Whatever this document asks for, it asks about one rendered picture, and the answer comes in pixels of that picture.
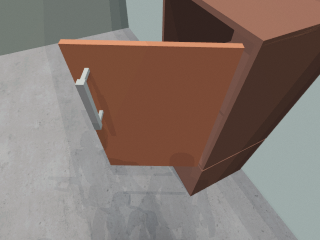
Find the handle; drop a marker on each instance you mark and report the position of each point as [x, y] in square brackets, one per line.
[88, 102]

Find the cupboard door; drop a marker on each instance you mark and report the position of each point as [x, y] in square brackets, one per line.
[160, 99]

